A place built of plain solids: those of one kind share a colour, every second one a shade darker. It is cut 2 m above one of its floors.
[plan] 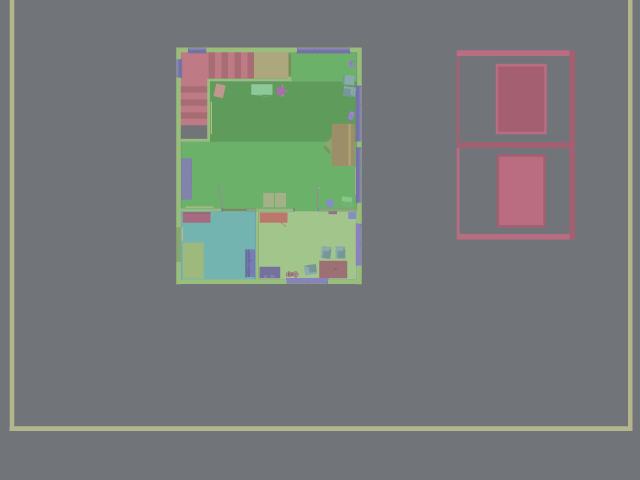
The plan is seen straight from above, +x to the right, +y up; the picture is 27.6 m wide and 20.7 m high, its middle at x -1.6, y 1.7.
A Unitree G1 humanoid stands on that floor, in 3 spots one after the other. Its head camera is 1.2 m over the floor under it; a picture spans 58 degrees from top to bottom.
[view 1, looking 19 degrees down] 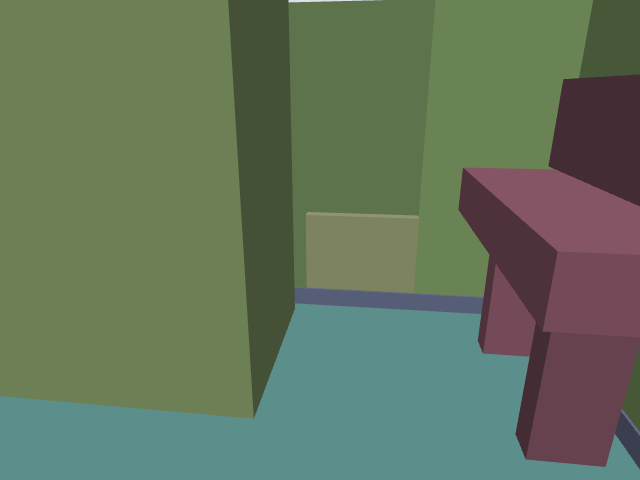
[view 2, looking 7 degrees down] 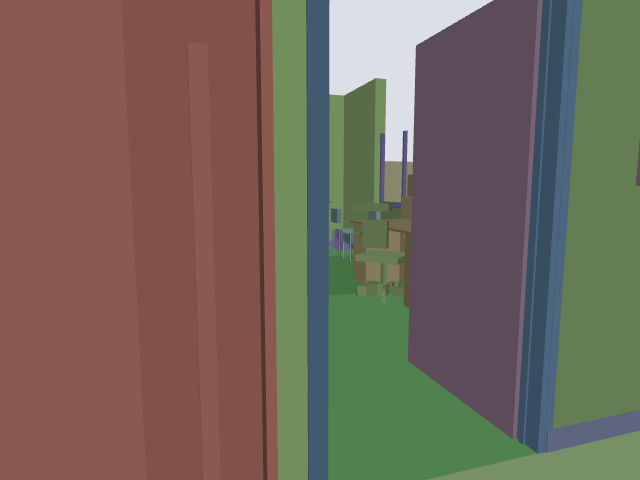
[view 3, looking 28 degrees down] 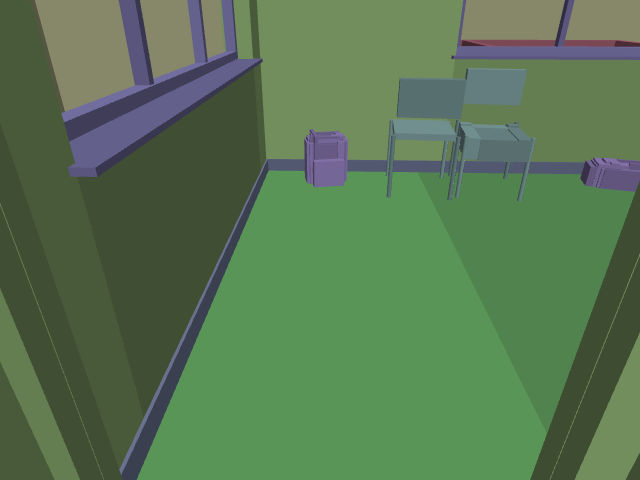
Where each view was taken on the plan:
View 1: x -5.30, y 2.00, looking -173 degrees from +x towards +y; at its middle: radiator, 2.36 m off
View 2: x -3.20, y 1.50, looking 72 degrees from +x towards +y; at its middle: door_frame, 1.52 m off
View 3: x -3.50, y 9.23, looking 2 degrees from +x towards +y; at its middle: raised_floor_control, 2.55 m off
